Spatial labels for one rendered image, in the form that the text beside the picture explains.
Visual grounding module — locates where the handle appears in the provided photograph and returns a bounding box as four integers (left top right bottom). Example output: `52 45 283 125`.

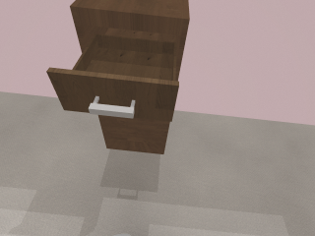
88 96 136 119

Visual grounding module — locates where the cabinet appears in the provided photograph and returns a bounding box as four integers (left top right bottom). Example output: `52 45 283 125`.
70 0 190 154

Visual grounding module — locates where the drawer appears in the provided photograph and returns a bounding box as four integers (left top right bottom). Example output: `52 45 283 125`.
46 33 179 122

